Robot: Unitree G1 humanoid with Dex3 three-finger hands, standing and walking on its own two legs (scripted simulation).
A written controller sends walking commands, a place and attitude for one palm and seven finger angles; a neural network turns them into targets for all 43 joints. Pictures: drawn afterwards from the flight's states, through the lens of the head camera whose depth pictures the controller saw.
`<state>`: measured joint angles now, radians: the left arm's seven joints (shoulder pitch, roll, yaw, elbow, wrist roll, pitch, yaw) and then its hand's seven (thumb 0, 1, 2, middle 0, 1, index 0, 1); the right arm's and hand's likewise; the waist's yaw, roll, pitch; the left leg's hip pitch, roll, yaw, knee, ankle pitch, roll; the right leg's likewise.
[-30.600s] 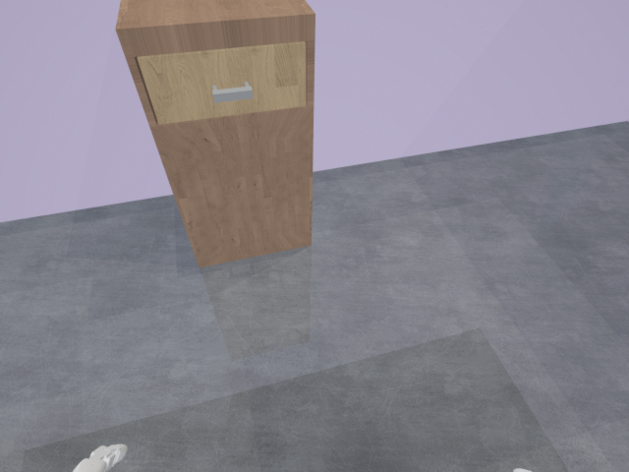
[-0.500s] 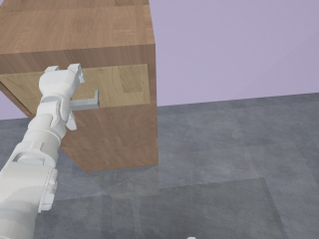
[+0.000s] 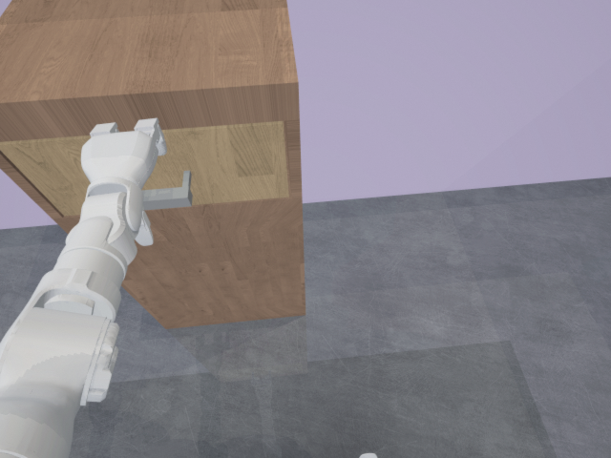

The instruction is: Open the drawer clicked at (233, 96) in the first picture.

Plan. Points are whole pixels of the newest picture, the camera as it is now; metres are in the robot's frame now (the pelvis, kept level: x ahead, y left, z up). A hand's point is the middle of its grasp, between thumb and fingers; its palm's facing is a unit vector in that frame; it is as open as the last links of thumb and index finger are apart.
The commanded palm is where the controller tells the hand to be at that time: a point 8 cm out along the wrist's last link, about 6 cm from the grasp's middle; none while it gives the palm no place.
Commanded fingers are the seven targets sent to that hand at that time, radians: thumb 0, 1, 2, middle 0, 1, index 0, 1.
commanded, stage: re-aim the fingers above the handle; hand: left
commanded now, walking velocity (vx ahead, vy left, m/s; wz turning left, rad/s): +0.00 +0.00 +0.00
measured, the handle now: (160, 188) +0.53 +0.22 -0.01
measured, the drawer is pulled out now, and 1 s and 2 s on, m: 0.00 0.00 0.00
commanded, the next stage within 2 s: lower the fingers behind the handle in 0.02 s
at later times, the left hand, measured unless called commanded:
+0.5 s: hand (139, 204) +0.48 +0.23 +0.02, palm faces -0.05 +0.00 -1.00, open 13.8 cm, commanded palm +0.46 +0.23 +0.08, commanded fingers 0.00 -0.50 0.30 -0.30 -1.20 -0.30 -1.20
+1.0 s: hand (145, 206) +0.48 +0.23 +0.01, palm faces -0.03 +0.00 -1.00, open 13.7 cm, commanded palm +0.47 +0.24 +0.04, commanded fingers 0.00 -0.50 0.30 -0.30 -1.20 -0.30 -1.20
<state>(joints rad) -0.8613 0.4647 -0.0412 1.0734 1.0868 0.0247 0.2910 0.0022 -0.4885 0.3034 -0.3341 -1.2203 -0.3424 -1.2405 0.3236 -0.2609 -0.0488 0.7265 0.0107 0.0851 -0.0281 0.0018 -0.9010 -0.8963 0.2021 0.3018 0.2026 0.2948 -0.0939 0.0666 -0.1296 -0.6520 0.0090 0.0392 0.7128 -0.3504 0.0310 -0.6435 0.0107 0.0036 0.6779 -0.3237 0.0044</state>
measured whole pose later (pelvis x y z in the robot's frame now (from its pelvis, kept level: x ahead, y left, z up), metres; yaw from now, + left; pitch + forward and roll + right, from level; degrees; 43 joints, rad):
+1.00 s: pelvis +0.00 +0.00 -0.02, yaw +0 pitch +21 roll -2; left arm -0.85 0.50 -0.02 1.09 1.12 -0.06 0.36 0.00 -0.49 0.30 -0.32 -1.26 -0.33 -1.24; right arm 0.34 -0.26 -0.05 0.72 -0.01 0.07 -0.03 0.00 -0.90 -0.90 0.20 0.30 0.20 0.29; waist -0.11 0.05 -0.15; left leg -0.83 0.01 0.03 0.85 -0.40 0.04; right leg -0.81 0.01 0.00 0.80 -0.37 0.01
